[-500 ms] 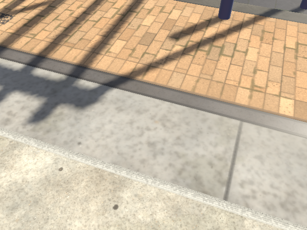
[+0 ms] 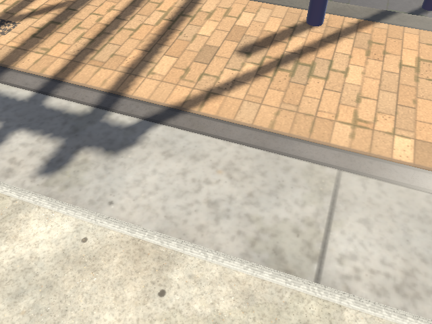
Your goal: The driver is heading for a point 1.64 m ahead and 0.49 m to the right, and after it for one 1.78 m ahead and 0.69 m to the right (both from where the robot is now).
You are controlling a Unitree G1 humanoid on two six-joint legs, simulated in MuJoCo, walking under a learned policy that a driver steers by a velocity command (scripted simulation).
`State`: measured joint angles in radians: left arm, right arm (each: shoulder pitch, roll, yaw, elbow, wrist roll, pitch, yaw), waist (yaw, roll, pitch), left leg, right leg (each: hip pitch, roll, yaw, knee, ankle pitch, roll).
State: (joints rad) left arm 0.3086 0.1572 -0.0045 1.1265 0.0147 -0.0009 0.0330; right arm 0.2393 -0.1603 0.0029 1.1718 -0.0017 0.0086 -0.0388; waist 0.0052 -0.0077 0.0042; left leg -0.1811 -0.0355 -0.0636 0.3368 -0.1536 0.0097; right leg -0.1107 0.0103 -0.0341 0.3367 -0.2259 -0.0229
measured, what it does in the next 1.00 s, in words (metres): goes down: right foot 0.10 m lower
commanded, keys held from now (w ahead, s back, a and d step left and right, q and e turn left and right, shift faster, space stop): shift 0.12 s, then w+shift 0.88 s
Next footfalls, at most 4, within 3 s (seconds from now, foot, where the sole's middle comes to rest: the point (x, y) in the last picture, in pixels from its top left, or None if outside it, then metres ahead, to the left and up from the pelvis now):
0.94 right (244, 319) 0.58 -0.06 -0.89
1.38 left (206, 212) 1.09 0.08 -0.99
1.80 right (260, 158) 1.42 -0.18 -0.99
2.20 left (280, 101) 1.86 -0.32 -0.99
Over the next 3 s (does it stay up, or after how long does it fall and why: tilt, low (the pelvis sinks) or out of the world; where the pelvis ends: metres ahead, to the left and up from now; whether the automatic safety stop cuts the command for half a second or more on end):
stays up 1.89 -0.72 -0.22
